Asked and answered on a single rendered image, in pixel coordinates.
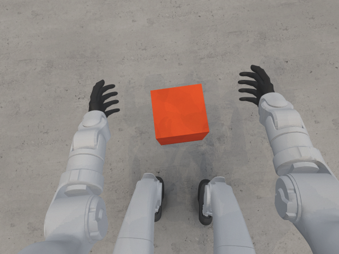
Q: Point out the carton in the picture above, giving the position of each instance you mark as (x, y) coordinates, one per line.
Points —
(179, 114)

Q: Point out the robot left foot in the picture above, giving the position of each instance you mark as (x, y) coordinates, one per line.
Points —
(158, 214)

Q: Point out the right robot upper arm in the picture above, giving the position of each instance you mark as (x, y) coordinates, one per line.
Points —
(311, 202)

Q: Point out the left robot upper arm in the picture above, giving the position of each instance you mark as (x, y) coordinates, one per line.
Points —
(73, 226)

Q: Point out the robot left hand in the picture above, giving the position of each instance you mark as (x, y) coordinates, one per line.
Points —
(97, 98)

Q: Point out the robot left forearm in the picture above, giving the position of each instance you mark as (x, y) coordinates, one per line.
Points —
(84, 170)

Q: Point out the robot right forearm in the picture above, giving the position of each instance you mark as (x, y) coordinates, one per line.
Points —
(290, 142)

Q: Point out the robot right foot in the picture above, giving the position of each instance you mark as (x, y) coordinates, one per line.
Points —
(204, 219)

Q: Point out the robot foot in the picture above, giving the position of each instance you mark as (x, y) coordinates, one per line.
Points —
(158, 214)
(204, 219)

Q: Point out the robot right hand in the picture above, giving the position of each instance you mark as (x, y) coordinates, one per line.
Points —
(262, 84)

